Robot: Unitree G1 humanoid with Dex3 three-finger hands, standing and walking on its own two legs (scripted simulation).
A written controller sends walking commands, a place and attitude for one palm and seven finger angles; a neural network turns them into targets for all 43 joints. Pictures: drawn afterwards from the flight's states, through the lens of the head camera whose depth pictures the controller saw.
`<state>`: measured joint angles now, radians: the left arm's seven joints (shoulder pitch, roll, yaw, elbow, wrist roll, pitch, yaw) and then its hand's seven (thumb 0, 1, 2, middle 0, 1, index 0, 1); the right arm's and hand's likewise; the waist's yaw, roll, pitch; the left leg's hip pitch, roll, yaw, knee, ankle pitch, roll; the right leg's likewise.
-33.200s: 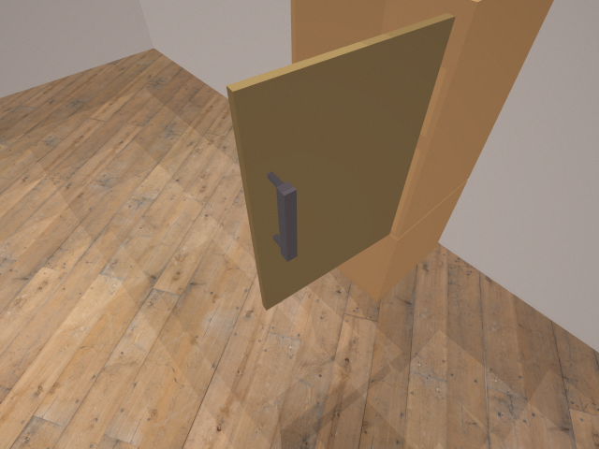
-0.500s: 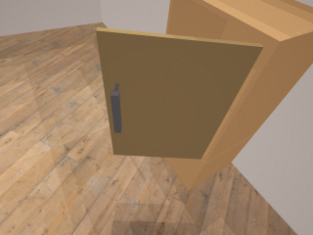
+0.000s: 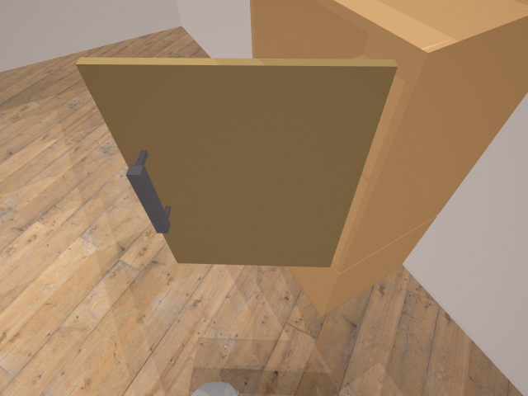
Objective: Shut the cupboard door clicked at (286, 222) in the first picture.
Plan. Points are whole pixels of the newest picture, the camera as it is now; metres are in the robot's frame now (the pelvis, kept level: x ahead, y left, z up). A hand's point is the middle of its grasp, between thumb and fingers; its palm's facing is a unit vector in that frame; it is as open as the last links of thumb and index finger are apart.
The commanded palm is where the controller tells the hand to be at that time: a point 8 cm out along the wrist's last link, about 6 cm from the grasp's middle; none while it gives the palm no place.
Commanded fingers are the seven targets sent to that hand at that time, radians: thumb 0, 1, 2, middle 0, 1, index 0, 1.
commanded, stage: come to a stop and stand still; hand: left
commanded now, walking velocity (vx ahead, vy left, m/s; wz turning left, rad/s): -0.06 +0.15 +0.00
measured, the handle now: (153, 194) +0.45 +0.24 +0.00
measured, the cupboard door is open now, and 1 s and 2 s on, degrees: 58 58 58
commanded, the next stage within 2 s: look again from close up in 1.14 s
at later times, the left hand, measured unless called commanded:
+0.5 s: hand out of the picture -0.03 +0.28 -0.18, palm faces +0.08 -0.98 -0.20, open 7.3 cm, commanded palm none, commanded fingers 0.00 0.90 0.90 -0.20 -0.30 -0.20 -0.30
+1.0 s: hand out of the picture -0.09 +0.26 -0.17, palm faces +0.02 -0.99 -0.16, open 7.3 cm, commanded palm none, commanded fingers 0.00 0.90 0.90 -0.20 -0.30 -0.20 -0.30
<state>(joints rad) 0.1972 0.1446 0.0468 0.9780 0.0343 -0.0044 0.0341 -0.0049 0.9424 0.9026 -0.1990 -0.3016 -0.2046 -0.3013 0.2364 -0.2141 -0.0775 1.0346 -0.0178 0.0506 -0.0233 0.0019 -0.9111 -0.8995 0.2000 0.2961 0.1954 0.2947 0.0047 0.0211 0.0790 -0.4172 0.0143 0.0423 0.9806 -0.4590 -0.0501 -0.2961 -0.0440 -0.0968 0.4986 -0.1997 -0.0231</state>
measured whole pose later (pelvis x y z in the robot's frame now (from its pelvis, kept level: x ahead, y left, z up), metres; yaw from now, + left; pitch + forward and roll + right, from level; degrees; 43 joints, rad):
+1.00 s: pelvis -0.08 +0.10 +0.01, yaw -1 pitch -1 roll +0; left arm 0.30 0.13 0.01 1.10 0.02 0.02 0.03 0.00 0.92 0.90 -0.20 -0.30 -0.20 -0.30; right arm 0.33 -0.12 -0.01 1.15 -0.01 0.02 -0.02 0.00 -0.91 -0.90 0.20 0.30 0.20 0.30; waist -0.01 -0.02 0.03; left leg -0.20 -0.07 0.09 0.35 -0.14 0.09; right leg -0.15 -0.02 -0.01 0.41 -0.25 0.01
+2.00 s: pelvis -0.05 +0.09 -0.01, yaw +2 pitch +1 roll +1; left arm 0.42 0.20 0.04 0.12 -0.14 -0.08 0.10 0.01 0.91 0.90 -0.22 -0.33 -0.23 -0.33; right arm 0.35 -0.22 -0.01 0.83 0.04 -0.27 -0.03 0.01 -0.91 -0.90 0.20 0.30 0.20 0.30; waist -0.03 -0.02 -0.03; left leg -0.32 -0.10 0.06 0.61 -0.30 0.07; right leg -0.39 -0.03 -0.04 0.89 -0.38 -0.03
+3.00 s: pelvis -0.05 +0.10 -0.07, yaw +2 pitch +14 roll -3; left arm 0.47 0.24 0.14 -0.13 -0.29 -0.38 -0.24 0.01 0.90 0.90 -1.09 -1.27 -1.09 -1.27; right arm 0.24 -0.24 0.00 0.50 0.03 -0.21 -0.05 0.01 -0.90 -0.90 0.20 0.30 0.20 0.30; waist 0.01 0.03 -0.14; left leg -0.82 -0.04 0.02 1.10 -0.52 0.08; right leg -0.81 0.04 -0.10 1.04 -0.47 -0.04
